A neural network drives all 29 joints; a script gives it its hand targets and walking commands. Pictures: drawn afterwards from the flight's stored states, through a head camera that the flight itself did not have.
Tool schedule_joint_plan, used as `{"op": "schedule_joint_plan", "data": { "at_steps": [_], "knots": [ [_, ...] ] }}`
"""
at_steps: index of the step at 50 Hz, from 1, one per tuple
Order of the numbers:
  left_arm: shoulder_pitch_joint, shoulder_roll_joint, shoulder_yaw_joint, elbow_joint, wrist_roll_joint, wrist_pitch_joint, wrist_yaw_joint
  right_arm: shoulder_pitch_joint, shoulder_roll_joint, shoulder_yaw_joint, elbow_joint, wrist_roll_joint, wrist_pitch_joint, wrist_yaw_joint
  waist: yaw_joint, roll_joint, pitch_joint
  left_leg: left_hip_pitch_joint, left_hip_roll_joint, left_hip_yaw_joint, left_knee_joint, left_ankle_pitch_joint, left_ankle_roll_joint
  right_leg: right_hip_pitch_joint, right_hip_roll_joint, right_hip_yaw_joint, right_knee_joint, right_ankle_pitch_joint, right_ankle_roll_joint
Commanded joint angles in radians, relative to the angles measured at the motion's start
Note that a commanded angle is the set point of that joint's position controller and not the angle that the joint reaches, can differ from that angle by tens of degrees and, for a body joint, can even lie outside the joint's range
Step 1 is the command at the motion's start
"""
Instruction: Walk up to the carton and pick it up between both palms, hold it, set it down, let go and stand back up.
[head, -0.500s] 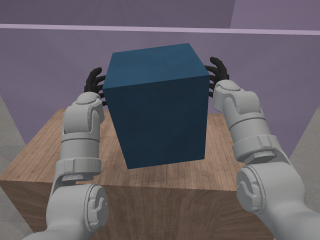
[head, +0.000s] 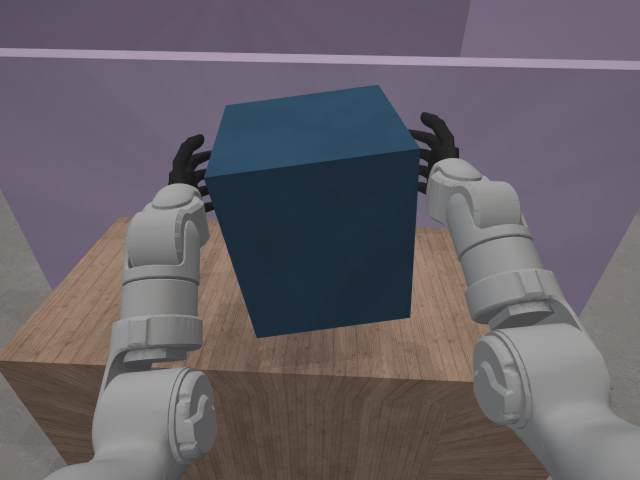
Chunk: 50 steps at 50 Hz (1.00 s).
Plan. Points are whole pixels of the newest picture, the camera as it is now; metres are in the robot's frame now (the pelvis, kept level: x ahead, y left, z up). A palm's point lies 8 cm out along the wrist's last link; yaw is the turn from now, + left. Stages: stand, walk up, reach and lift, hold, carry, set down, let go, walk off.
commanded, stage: hold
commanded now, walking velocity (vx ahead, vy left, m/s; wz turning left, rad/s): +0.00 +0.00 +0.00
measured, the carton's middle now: (317, 211) +0.42 +0.04 +0.20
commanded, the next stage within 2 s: set down in 0.12 s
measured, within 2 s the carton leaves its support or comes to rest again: neither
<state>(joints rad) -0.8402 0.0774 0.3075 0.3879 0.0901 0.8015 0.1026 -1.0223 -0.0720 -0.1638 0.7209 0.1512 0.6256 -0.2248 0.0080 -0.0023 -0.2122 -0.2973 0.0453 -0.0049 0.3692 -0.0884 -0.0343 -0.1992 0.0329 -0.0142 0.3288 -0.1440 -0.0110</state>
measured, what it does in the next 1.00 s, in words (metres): stands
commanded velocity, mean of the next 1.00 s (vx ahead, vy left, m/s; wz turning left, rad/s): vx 0.00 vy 0.00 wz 0.00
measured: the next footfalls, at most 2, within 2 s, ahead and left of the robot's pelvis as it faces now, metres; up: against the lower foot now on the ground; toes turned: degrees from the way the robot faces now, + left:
none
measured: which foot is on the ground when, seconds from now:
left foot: down 0.00-1.00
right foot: down 0.00-1.00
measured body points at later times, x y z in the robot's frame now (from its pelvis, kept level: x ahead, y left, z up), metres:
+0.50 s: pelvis +0.01 +0.00 +0.00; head -0.05 +0.03 +0.45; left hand +0.40 +0.21 +0.24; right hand +0.44 -0.09 +0.26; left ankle +0.07 +0.13 -0.75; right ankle +0.02 -0.11 -0.75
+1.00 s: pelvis +0.02 +0.00 +0.00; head -0.02 +0.02 +0.45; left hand +0.42 +0.19 +0.22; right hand +0.45 -0.11 +0.22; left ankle +0.07 +0.13 -0.75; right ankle +0.02 -0.11 -0.75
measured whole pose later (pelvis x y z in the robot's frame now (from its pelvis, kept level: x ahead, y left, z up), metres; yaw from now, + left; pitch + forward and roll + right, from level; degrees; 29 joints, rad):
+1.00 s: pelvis +0.02 +0.00 +0.00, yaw +0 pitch +0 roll -1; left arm -0.83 0.05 0.30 0.45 0.18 0.62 0.09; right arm -0.97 -0.03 -0.25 0.96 0.11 0.18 -0.13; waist 0.01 -0.04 -0.13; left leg -0.24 0.04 -0.01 0.34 -0.10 -0.03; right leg -0.13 0.03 -0.02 0.28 -0.15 -0.01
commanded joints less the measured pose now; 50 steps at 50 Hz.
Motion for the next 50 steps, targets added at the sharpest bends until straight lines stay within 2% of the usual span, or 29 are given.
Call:
{"op": "schedule_joint_plan", "data": {
  "at_steps": [1,3,5,6,7,9,10,14,16,19,20,21,22,24,25,26,28,30,31,32,35,37,39,40,42,44,45,46,50],
  "knots": [
    [-1.042,-0.635,-0.492,-0.322,-0.178,-0.079,-0.207,-0.787,0.603,0.269,-0.267,0.241,-0.045,0.111,-0.198,0.088,-0.463,0.263,-0.095,-0.005,-0.030,-0.030,-0.012,0.217,0.001,0.015,-0.021,0.163,0.054],
    [-1.040,-0.615,-0.455,-0.273,-0.161,-0.080,-0.209,-0.768,0.569,0.236,-0.177,0.224,-0.033,0.109,-0.207,0.098,-0.410,0.248,-0.096,-0.013,-0.040,-0.077,-0.016,0.203,-0.005,0.014,-0.039,0.111,0.056],
    [-1.076,-0.621,-0.477,-0.346,-0.178,-0.087,-0.205,-0.765,0.612,0.256,-0.211,0.224,-0.039,0.115,-0.199,0.075,-0.440,0.256,-0.094,-0.011,-0.038,-0.082,-0.006,0.192,-0.003,0.012,-0.034,0.093,0.054],
    [-1.030,-0.627,-0.457,-0.250,-0.167,-0.079,-0.204,-0.814,0.603,0.249,-0.217,0.216,-0.043,0.116,-0.190,0.063,-0.411,0.246,-0.096,-0.013,-0.043,-0.102,-0.003,0.188,-0.005,0.012,-0.046,0.068,0.057],
    [-1.027,-0.536,-0.376,-0.123,-0.133,-0.078,-0.212,-0.832,0.627,0.241,-0.230,0.170,-0.059,0.122,-0.187,-0.014,-0.374,0.238,-0.096,0.000,-0.063,-0.145,0.036,0.171,-0.005,0.001,-0.070,0.020,0.069],
    [-1.003,-0.601,-0.386,-0.139,-0.129,-0.106,-0.219,-0.841,0.590,0.197,-0.164,0.144,-0.101,0.134,-0.202,0.033,-0.342,0.277,-0.092,0.003,-0.064,-0.123,0.024,0.119,0.003,-0.008,-0.069,0.005,0.052],
    [-1.026,-0.613,-0.386,-0.153,-0.125,-0.129,-0.224,-0.900,0.601,0.173,-0.180,0.116,-0.144,0.139,-0.186,0.066,-0.381,0.277,-0.092,0.008,-0.061,-0.130,0.012,0.116,-0.001,-0.013,-0.066,-0.009,0.046],
    [-0.943,-0.579,-0.226,-0.023,-0.004,-0.176,-0.247,-0.874,0.572,0.084,-0.071,-0.012,-0.249,0.171,-0.130,-0.003,-0.307,0.298,-0.084,0.015,-0.108,-0.174,0.033,0.150,0.006,-0.034,-0.096,-0.120,0.053],
    [-0.886,-0.534,-0.158,0.072,0.068,-0.209,-0.263,-0.746,0.519,-0.020,0.087,-0.096,-0.303,0.189,-0.142,0.022,-0.187,0.268,-0.093,0.025,-0.130,-0.231,0.034,0.148,-0.013,-0.053,-0.108,-0.172,0.037],
    [-0.821,-0.520,-0.193,0.078,0.076,-0.222,-0.262,-0.745,0.436,-0.061,0.081,-0.139,-0.371,0.196,-0.165,0.031,-0.192,0.291,-0.077,0.009,-0.132,-0.206,0.021,0.156,-0.001,-0.086,-0.098,-0.126,0.046],
    [-0.792,-0.516,-0.222,0.029,0.072,-0.233,-0.249,-0.740,0.455,-0.019,0.063,-0.117,-0.394,0.189,-0.142,0.067,-0.251,0.317,-0.078,0.027,-0.123,-0.130,0.008,0.193,-0.006,-0.081,-0.096,-0.060,0.044],
    [-0.796,-0.537,-0.254,0.023,0.070,-0.239,-0.249,-0.748,0.444,-0.019,0.056,-0.117,-0.409,0.191,-0.169,0.079,-0.259,0.331,-0.070,0.021,-0.115,-0.097,-0.002,0.202,0.001,-0.082,-0.096,-0.025,0.038],
    [-0.786,-0.570,-0.291,-0.011,0.058,-0.246,-0.243,-0.766,0.463,0.029,-0.005,-0.115,-0.431,0.187,-0.145,0.082,-0.324,0.375,-0.068,0.029,-0.091,0.018,-0.011,0.231,0.006,-0.089,-0.080,0.058,0.041],
    [-0.753,-0.569,-0.314,-0.045,0.064,-0.253,-0.225,-0.713,0.407,0.032,0.057,-0.076,-0.437,0.189,-0.150,0.120,-0.309,0.419,-0.061,0.022,-0.070,0.079,-0.030,0.223,0.020,-0.101,-0.079,0.062,0.036],
    [-0.697,-0.568,-0.307,-0.003,0.081,-0.243,-0.226,-0.727,0.400,0.039,0.031,-0.084,-0.446,0.187,-0.136,0.096,-0.276,0.413,-0.061,0.016,-0.073,0.068,-0.025,0.217,0.018,-0.102,-0.091,0.065,0.038],
    [-0.658,-0.575,-0.305,-0.005,0.080,-0.243,-0.223,-0.693,0.372,0.042,0.053,-0.081,-0.451,0.189,-0.152,0.088,-0.241,0.406,-0.054,0.015,-0.077,0.048,-0.026,0.216,0.018,-0.111,-0.098,0.041,0.036],
    [-0.679,-0.584,-0.373,-0.095,0.054,-0.252,-0.221,-0.665,0.386,0.082,0.015,-0.063,-0.457,0.176,-0.174,0.113,-0.339,0.498,-0.052,0.002,-0.030,0.213,-0.046,0.226,0.026,-0.108,-0.076,0.138,0.045],
    [-0.572,-0.653,-0.437,-0.145,0.039,-0.243,-0.200,-0.693,0.373,0.111,-0.078,-0.023,-0.494,0.176,-0.157,0.173,-0.414,0.585,-0.038,-0.015,0.019,0.423,-0.077,0.226,0.040,-0.106,-0.079,0.209,0.033],
    [-0.555,-0.565,-0.394,-0.175,0.057,-0.239,-0.185,-0.656,0.308,0.102,-0.089,-0.007,-0.492,0.153,-0.150,0.131,-0.408,0.583,-0.040,0.000,0.034,0.466,-0.073,0.247,0.045,-0.113,-0.075,0.239,0.041],
    [-0.585,-0.595,-0.415,-0.230,0.057,-0.241,-0.178,-0.628,0.344,0.140,-0.063,0.004,-0.490,0.164,-0.152,0.148,-0.410,0.627,-0.035,-0.007,0.037,0.507,-0.086,0.239,0.047,-0.109,-0.077,0.242,0.035],
    [-0.603,-0.607,-0.387,-0.172,0.072,-0.237,-0.186,-0.647,0.341,0.127,-0.012,-0.002,-0.494,0.182,-0.168,0.139,-0.282,0.556,-0.041,-0.012,0.000,0.338,-0.065,0.206,0.034,-0.103,-0.099,0.149,0.029],
    [-0.576,-0.618,-0.374,-0.153,0.062,-0.231,-0.182,-0.667,0.323,0.115,-0.063,-0.010,-0.504,0.182,-0.159,0.112,-0.308,0.557,-0.034,-0.015,0.003,0.346,-0.066,0.214,0.040,-0.109,-0.091,0.141,0.025],
    [-0.555,-0.659,-0.408,-0.171,0.057,-0.241,-0.167,-0.684,0.338,0.141,-0.074,-0.004,-0.514,0.195,-0.147,0.155,-0.358,0.597,-0.035,-0.010,0.020,0.417,-0.076,0.202,0.037,-0.108,-0.085,0.176,0.011],
    [-0.555,-0.649,-0.402,-0.176,0.062,-0.240,-0.170,-0.714,0.366,0.169,-0.086,0.002,-0.523,0.203,-0.119,0.109,-0.382,0.609,-0.035,-0.010,0.024,0.432,-0.061,0.226,0.035,-0.099,-0.087,0.191,0.021],
    [-0.578,-0.652,-0.377,-0.159,0.071,-0.254,-0.163,-0.710,0.364,0.164,-0.043,0.006,-0.527,0.211,-0.100,0.132,-0.349,0.577,-0.038,0.005,0.015,0.377,-0.059,0.207,0.030,-0.105,-0.087,0.159,0.017],
    [-0.516,-0.521,-0.289,-0.090,0.103,-0.233,-0.150,-0.646,0.241,0.106,-0.006,-0.015,-0.508,0.188,-0.084,0.102,-0.223,0.502,-0.044,0.022,-0.029,0.228,-0.039,0.190,0.027,-0.106,-0.101,0.103,0.018],
    [-0.547,-0.576,-0.314,-0.074,0.091,-0.236,-0.165,-0.658,0.304,0.126,0.008,-0.013,-0.504,0.209,-0.099,0.085,-0.220,0.502,-0.043,0.019,-0.034,0.233,-0.036,0.181,0.027,-0.105,-0.098,0.102,0.016],
    [-0.533,-0.586,-0.295,-0.058,0.107,-0.234,-0.169,-0.681,0.340,0.128,0.002,-0.031,-0.508,0.223,-0.068,0.061,-0.221,0.488,-0.041,0.021,-0.037,0.221,-0.033,0.187,0.028,-0.107,-0.093,0.091,0.018],
    [-0.574,-0.586,-0.317,-0.082,0.090,-0.259,-0.147,-0.722,0.327,0.107,-0.016,-0.051,-0.542,0.231,-0.054,0.092,-0.303,0.519,-0.038,0.011,-0.038,0.199,-0.029,0.159,0.022,-0.107,-0.089,0.079,0.022]
  ]
}}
